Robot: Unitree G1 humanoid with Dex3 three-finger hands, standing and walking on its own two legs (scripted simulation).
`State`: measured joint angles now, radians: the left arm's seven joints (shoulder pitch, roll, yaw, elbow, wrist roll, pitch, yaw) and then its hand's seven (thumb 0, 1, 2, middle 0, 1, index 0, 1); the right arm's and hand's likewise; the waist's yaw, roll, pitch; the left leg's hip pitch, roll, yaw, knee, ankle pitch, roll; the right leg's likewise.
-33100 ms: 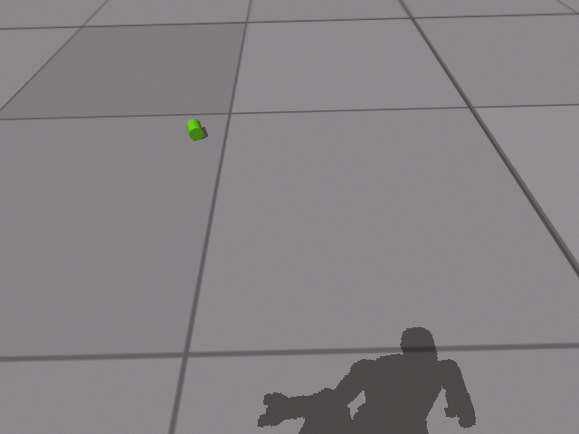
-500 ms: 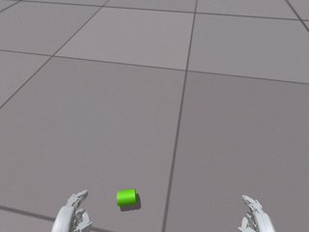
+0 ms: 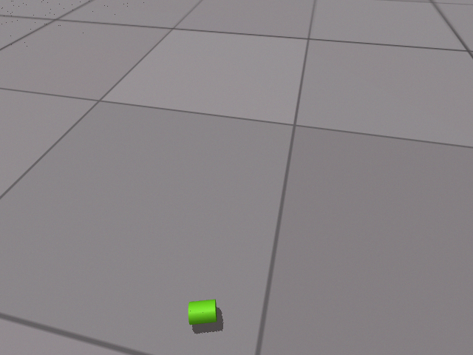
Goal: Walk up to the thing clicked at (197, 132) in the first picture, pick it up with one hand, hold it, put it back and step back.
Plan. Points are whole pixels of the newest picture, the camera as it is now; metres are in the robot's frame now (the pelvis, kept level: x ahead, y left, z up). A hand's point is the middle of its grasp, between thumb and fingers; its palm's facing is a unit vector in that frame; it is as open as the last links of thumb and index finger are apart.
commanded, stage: stand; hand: left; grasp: from above
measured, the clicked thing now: (202, 311) +0.44 +0.19 -0.73
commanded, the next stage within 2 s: step back in 1.96 s
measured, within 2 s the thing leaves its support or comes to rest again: neither
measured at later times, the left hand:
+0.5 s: hand out of the picture +0.04 +0.23 -0.16, palm faces +0.03 -0.94 -0.34, open 7.4 cm
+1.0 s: hand out of the picture +0.08 +0.23 -0.15, palm faces +0.02 -0.94 -0.34, open 7.4 cm
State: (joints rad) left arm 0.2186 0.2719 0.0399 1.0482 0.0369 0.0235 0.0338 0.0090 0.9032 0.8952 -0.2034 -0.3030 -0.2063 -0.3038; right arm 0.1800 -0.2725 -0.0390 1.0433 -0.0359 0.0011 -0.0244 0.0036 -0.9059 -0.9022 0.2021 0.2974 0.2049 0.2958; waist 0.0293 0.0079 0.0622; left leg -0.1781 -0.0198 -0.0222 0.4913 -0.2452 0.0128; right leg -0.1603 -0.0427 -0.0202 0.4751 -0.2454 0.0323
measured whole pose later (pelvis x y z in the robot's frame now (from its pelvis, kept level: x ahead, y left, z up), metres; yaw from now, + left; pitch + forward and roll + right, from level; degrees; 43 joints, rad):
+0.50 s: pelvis +0.00 -0.01 +0.01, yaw +0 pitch -4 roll +0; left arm 0.16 0.30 0.04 1.16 0.03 0.00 0.03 0.01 0.90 0.90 -0.20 -0.30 -0.21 -0.30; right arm 0.16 -0.31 -0.03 1.13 -0.03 0.01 -0.01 0.00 -0.91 -0.90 0.20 0.30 0.20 0.30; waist 0.01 0.02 0.07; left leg -0.13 0.00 -0.04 0.39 -0.19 -0.01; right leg -0.10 -0.02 -0.04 0.36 -0.18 0.01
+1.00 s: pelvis +0.01 -0.02 +0.01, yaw +0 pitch -3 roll +0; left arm 0.10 0.30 0.04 1.16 0.02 0.00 0.01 0.01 0.90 0.90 -0.20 -0.30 -0.21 -0.30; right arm 0.11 -0.32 -0.01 1.14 -0.02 0.00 -0.02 0.00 -0.91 -0.90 0.20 0.30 0.20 0.30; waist 0.01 0.02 0.07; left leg -0.10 0.01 -0.03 0.34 -0.18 -0.01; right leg -0.08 -0.02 -0.03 0.32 -0.19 0.01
